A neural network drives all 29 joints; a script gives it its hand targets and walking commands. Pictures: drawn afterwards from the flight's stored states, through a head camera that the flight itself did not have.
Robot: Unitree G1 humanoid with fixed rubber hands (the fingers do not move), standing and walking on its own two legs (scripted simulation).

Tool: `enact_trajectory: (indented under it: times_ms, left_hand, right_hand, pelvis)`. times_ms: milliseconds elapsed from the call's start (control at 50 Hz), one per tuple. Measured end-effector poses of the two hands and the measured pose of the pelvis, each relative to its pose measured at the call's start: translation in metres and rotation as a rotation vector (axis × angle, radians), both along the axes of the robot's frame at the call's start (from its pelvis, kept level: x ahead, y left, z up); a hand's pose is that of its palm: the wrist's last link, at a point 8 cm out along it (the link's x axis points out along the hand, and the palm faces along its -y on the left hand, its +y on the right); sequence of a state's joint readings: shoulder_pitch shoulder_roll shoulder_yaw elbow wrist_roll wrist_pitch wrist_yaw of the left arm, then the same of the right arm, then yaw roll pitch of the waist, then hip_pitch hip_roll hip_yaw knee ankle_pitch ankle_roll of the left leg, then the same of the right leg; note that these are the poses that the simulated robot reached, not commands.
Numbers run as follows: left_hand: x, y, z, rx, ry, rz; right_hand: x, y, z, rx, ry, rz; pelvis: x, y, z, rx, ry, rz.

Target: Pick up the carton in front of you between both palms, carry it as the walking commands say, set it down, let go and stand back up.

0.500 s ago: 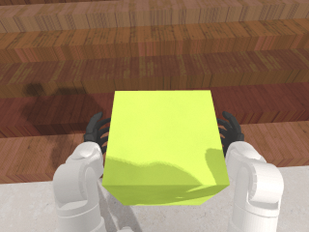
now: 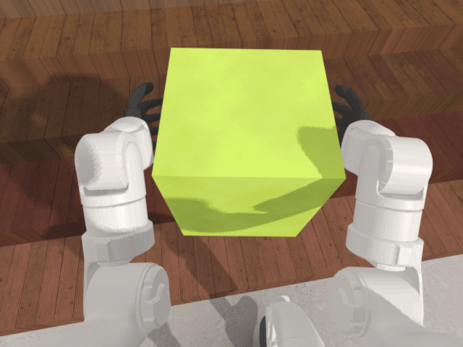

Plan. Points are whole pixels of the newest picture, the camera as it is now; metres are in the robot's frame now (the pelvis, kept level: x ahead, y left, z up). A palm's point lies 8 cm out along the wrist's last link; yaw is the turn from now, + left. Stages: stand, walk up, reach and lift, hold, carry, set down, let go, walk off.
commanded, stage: carry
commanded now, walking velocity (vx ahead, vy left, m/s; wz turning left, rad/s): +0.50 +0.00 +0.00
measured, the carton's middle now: (242, 156) +0.41 -0.01 +0.08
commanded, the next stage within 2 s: none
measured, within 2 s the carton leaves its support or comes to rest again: neither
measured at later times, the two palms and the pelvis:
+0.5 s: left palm out of the picture +0.75 +0.17 +0.16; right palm out of the picture +0.75 -0.13 +0.16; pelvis +0.36 +0.02 +0.03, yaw +1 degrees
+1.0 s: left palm out of the picture +1.06 +0.18 +0.36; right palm out of the picture +1.11 -0.11 +0.38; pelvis +0.71 -0.01 +0.21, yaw +0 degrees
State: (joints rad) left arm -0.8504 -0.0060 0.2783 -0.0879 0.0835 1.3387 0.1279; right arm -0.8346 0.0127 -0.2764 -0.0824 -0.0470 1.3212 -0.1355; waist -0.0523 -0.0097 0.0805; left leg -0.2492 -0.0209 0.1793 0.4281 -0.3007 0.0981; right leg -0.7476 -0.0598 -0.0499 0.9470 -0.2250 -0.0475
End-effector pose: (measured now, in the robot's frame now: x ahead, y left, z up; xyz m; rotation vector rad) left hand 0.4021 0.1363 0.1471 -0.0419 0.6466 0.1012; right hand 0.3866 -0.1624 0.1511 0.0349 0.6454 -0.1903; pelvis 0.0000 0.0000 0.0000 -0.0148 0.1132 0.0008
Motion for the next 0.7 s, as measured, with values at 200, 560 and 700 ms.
enact_trajectory:
  times_ms: [200, 560, 700]
  left_hand:
    - [0.135, 0.006, -0.012, 0.044, 0.022, 0.09]
    - [0.401, 0.011, 0.029, -0.014, 0.05, -0.009]
    - [0.506, -0.035, 0.114, -0.027, -0.029, -0.125]
  right_hand:
    - [0.166, 0.006, -0.019, 0.048, 0.021, 0.084]
    - [0.387, 0.012, 0.021, 0.021, 0.049, -0.049]
    - [0.458, -0.029, 0.108, 0.042, -0.035, -0.185]
  pelvis:
    - [0.151, -0.022, -0.016, -0.007, 0.001, 0.011]
    - [0.4, 0.026, 0.064, 0.069, -0.014, 0.007]
    - [0.498, 0.036, 0.123, -0.009, -0.025, -0.037]
